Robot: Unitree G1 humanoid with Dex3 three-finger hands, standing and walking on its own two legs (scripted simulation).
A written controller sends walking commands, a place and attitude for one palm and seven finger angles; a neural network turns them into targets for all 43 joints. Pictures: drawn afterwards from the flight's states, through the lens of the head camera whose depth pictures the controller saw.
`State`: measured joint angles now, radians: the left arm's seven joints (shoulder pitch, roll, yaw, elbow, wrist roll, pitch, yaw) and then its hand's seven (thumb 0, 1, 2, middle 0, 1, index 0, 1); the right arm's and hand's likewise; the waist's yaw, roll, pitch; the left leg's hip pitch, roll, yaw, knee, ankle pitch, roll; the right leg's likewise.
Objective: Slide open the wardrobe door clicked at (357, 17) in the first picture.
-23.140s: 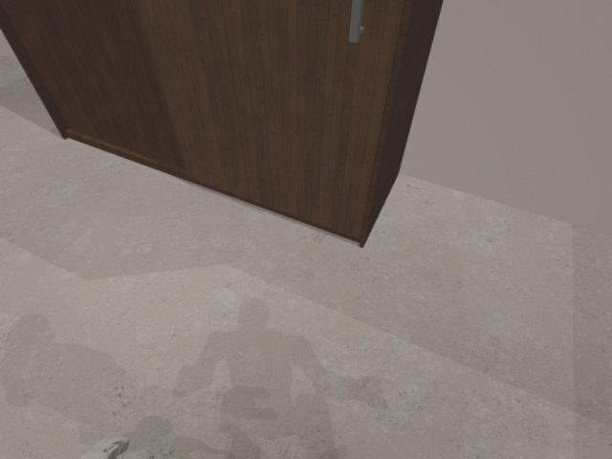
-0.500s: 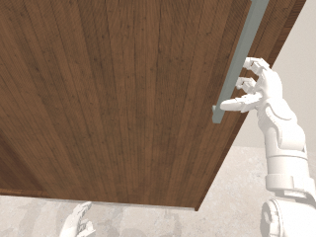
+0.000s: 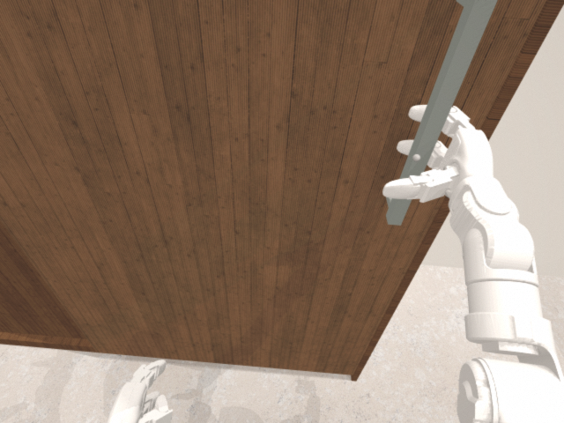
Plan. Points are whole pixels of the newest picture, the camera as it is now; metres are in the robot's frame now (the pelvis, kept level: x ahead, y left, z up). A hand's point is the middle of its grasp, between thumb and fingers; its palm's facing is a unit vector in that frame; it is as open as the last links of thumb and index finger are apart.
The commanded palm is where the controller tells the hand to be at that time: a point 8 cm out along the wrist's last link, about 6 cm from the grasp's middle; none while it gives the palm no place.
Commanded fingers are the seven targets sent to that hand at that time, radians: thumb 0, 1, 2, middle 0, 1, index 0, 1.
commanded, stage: slide the fingers in behind the handle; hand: right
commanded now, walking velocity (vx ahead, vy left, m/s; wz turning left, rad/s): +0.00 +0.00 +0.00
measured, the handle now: (423, 127) +0.46 -0.17 +0.24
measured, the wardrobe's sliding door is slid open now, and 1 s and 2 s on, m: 0.00 0.00 0.00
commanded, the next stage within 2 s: grip the handle and tug to test in 0.12 s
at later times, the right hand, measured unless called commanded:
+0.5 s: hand (414, 157) +0.40 -0.14 +0.23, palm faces +0.05 +1.00 -0.01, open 12.4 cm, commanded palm +0.37 -0.19 +0.22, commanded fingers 0.00 -0.20 -0.60 0.38 1.30 0.38 1.30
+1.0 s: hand (414, 155) +0.40 -0.14 +0.23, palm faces +0.04 +1.00 +0.00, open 5.8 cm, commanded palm +0.37 -0.19 +0.22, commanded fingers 0.00 -0.90 -0.90 0.45 1.40 0.45 1.40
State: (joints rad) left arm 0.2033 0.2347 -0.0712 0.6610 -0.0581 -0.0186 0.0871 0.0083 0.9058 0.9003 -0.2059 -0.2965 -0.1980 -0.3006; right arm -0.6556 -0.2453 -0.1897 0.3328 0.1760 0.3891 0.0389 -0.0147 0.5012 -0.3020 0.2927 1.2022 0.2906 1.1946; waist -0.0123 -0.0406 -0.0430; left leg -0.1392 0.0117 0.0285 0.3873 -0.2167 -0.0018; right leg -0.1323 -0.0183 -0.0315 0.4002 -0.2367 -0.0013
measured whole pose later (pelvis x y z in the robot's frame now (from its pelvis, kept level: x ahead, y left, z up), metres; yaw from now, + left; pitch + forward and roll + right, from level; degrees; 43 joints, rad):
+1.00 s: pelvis +0.01 +0.00 +0.00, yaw +0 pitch -1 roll +0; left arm 0.20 0.24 -0.06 0.65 -0.06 0.00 0.09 0.01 0.91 0.90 -0.20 -0.30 -0.20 -0.30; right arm -0.62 -0.24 -0.20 0.25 0.18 0.42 0.03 0.00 -0.71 -0.82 0.38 1.36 0.35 1.34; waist -0.01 -0.05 -0.05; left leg -0.13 0.01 0.02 0.39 -0.23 0.00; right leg -0.12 -0.02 -0.04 0.40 -0.25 0.00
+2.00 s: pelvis +0.04 +0.00 +0.00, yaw -1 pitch +0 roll +0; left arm 0.14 0.25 -0.05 0.64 -0.04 0.02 0.06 0.01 0.91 0.90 -0.20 -0.30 -0.20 -0.30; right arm -0.50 -0.16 -0.14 -0.06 0.17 0.57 -0.01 0.00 -0.72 -0.83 0.34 1.37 0.30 1.35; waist -0.06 -0.05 -0.06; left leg -0.12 0.02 0.05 0.41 -0.28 0.00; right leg -0.11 -0.01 -0.01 0.41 -0.30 0.00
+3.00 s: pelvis +0.01 +0.06 -0.01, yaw -4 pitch -2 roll -2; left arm 0.21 0.25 0.01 0.72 -0.02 0.00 0.10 0.01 0.91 0.90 -0.20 -0.30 -0.20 -0.30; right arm -0.65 -0.20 -0.11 0.24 0.08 -0.04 -0.15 -0.04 -0.73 -0.85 0.45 1.40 0.21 1.37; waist -0.05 -0.02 0.16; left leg -0.19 -0.02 0.14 0.55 -0.32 0.11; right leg -0.39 -0.02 -0.07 0.93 -0.41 -0.01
